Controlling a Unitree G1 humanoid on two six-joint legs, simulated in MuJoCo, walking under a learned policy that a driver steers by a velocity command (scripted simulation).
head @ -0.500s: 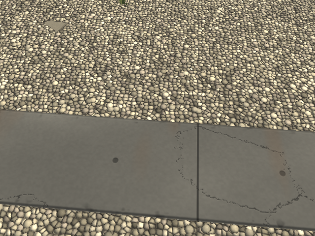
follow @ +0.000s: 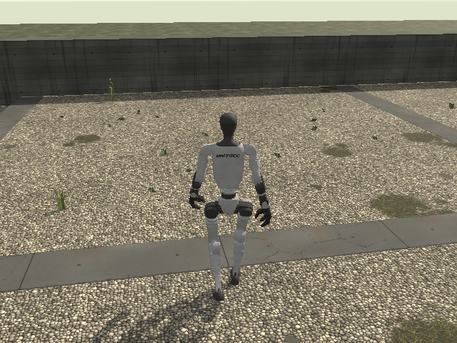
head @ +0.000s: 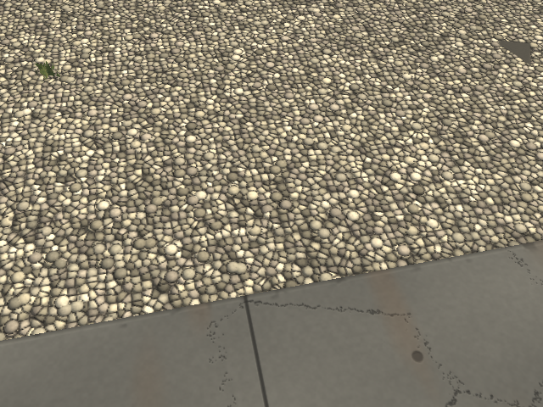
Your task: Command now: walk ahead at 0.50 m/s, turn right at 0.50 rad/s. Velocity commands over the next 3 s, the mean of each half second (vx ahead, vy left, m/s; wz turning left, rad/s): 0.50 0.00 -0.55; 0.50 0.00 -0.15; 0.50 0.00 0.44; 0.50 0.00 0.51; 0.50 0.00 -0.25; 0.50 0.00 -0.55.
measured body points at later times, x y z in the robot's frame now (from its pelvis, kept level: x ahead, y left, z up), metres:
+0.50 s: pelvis +0.28 +0.02 +0.01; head +0.31 +0.02 +0.45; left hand +0.34 +0.31 -0.12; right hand +0.42 -0.27 -0.07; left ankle +0.40 +0.09 -0.72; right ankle +0.09 -0.04 -0.68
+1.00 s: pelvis +0.50 -0.09 +0.01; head +0.52 -0.11 +0.46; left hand +0.77 +0.06 -0.07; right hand +0.38 -0.32 -0.13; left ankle +0.41 +0.08 -0.66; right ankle +0.53 -0.19 -0.72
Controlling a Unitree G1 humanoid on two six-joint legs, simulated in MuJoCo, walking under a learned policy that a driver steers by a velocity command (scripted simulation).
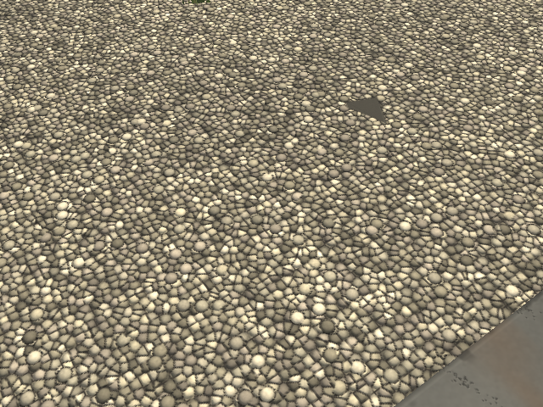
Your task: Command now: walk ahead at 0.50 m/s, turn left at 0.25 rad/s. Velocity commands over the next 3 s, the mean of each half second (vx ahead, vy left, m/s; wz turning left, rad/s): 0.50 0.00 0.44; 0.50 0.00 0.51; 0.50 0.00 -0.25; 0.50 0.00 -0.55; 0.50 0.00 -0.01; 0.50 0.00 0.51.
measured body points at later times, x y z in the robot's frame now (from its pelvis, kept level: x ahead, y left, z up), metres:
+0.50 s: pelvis +0.25 +0.05 -0.02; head +0.28 +0.06 +0.43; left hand +0.16 +0.29 -0.16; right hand +0.50 -0.14 -0.12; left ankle +0.32 +0.12 -0.73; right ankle +0.08 -0.09 -0.68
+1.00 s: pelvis +0.52 +0.12 -0.01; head +0.55 +0.13 +0.44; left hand +0.59 +0.43 -0.09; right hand +0.63 -0.15 -0.13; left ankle +0.33 +0.12 -0.73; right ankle +0.68 +0.10 -0.73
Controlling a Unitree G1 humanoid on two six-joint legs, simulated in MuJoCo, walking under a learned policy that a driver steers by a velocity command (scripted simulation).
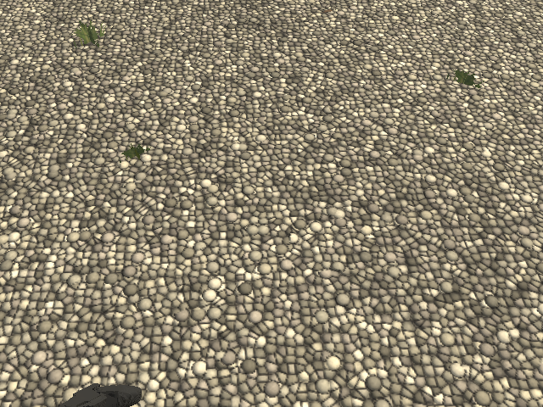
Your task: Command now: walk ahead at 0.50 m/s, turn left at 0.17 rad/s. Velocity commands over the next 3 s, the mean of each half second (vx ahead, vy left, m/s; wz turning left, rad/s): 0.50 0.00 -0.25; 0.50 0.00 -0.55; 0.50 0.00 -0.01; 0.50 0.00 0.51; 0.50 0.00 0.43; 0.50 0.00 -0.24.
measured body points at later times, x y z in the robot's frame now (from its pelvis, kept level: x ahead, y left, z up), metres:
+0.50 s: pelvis +0.26 -0.01 +0.01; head +0.29 -0.01 +0.46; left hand +0.25 +0.27 -0.13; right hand +0.45 -0.26 -0.07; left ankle +0.38 +0.08 -0.73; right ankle +0.12 -0.10 -0.72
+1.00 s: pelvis +0.48 -0.08 +0.00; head +0.52 -0.11 +0.45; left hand +0.80 +0.00 -0.08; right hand +0.33 -0.30 -0.13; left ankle +0.39 +0.08 -0.72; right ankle +0.56 -0.21 -0.71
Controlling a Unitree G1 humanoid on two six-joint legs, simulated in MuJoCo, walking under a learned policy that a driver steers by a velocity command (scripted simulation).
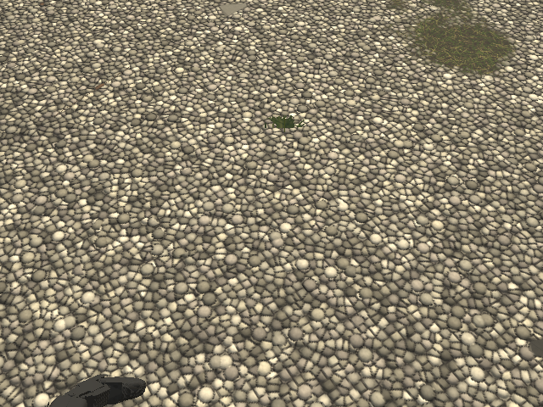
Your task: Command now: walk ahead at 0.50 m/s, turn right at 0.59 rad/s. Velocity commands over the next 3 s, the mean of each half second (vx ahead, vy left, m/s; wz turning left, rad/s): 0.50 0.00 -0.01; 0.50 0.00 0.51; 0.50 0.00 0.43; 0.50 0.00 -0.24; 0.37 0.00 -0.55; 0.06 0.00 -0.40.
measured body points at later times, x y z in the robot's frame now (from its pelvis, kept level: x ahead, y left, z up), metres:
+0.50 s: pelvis +0.27 -0.02 +0.01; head +0.30 -0.02 +0.46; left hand +0.25 +0.24 -0.13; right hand +0.42 -0.25 -0.12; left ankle +0.43 +0.10 -0.69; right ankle +0.13 -0.08 -0.73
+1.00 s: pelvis +0.54 +0.02 +0.01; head +0.58 +0.04 +0.46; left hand +0.66 +0.31 -0.09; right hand +0.62 -0.25 -0.11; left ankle +0.43 +0.06 -0.73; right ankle +0.75 -0.08 -0.69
